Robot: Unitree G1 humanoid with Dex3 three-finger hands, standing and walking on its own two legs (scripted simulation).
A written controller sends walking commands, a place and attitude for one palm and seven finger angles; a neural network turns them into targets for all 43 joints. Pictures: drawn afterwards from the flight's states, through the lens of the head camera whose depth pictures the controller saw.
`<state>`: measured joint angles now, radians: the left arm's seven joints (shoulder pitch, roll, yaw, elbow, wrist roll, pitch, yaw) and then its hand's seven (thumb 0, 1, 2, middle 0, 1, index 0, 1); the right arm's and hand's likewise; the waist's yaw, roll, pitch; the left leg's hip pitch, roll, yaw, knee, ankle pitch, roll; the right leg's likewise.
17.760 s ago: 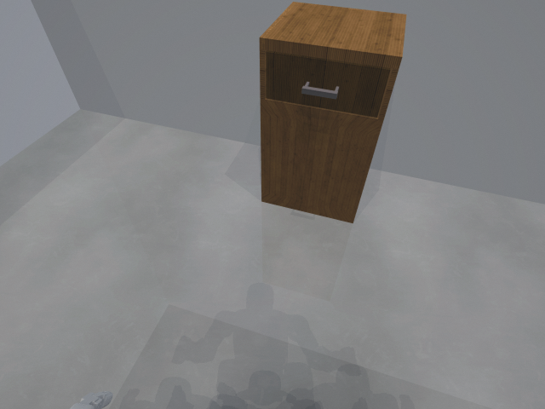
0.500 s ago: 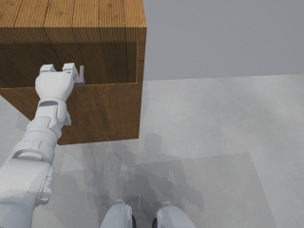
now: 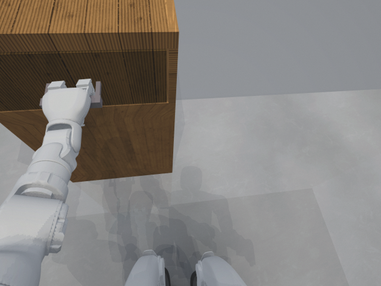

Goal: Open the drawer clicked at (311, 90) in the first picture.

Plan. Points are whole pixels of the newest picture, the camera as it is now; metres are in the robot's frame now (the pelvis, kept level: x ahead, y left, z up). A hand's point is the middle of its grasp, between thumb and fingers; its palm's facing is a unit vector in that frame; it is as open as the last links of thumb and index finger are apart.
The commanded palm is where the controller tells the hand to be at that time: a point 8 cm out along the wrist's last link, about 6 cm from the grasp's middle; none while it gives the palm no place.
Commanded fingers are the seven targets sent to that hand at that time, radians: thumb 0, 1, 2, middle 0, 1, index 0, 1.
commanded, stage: close the thumb around the handle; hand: left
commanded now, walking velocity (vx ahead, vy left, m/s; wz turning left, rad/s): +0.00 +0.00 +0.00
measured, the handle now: (73, 95) +0.54 +0.24 +0.00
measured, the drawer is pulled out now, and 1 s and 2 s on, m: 0.00 0.09 0.19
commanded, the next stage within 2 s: pull the drawer open in 0.10 s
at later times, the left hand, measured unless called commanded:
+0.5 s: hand (77, 126) +0.47 +0.23 -0.02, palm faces -0.07 -0.05 -1.00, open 5.3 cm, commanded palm +0.44 +0.21 +0.03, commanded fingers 0.00 0.90 0.90 -0.40 -1.35 -0.40 -1.35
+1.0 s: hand (74, 154) +0.40 +0.22 -0.02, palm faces -0.03 -0.06 -1.00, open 5.3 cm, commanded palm +0.37 +0.22 +0.03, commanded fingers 0.00 0.90 0.90 -0.40 -1.35 -0.40 -1.35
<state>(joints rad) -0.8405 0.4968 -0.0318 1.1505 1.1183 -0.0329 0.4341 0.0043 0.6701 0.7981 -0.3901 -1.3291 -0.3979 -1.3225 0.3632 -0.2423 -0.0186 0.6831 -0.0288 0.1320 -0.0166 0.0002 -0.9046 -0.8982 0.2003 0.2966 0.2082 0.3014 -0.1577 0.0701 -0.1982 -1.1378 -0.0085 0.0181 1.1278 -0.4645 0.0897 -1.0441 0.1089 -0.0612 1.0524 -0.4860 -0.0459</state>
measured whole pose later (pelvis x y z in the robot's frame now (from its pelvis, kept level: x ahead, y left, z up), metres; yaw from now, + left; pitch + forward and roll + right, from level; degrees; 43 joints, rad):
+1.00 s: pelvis +0.02 +0.00 +0.02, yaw +0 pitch +21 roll -3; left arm -0.40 0.35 -0.07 0.82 1.13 -0.03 0.53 0.01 0.77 0.83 -0.33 -1.35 -0.41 -1.35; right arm 0.25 -0.23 -0.05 0.63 -0.02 0.19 0.00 0.00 -0.91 -0.90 0.20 0.30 0.21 0.30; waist -0.05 0.05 -0.22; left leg -0.93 -0.02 0.04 1.02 -0.47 0.09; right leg -0.85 0.10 -0.03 0.97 -0.49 -0.05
